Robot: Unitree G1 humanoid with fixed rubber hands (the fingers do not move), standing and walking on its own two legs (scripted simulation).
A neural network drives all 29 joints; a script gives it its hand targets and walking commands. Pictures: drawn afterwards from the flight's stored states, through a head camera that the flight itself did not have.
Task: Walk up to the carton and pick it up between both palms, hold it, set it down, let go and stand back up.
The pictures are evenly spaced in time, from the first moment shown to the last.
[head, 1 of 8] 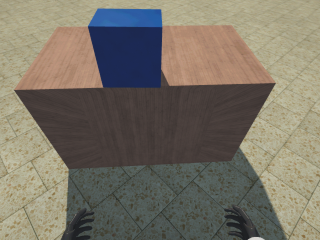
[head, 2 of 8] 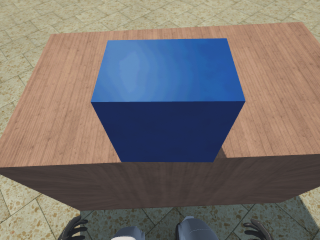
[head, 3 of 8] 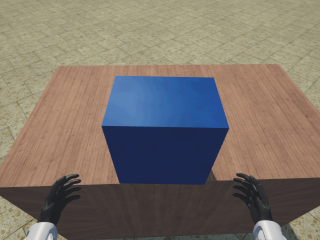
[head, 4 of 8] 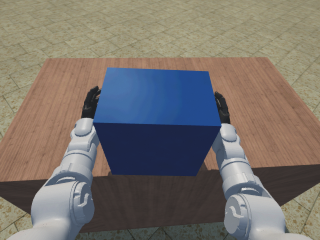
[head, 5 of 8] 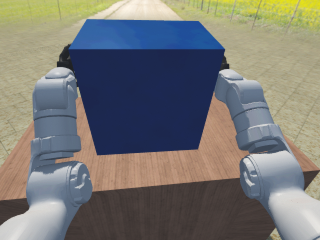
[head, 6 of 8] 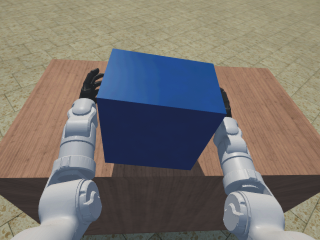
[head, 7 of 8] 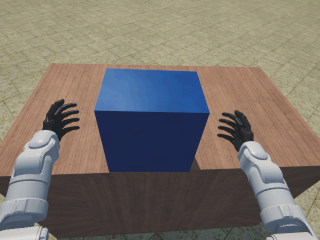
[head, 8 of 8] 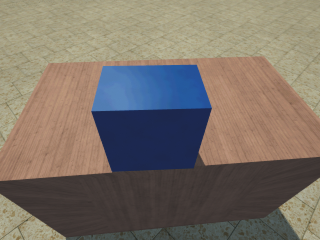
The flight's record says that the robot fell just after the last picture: no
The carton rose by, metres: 0.23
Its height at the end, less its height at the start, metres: +0.00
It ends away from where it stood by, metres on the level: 0.01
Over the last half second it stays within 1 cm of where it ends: yes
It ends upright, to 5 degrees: yes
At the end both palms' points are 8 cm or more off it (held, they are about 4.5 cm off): yes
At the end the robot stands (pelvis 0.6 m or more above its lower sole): yes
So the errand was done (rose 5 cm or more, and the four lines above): yes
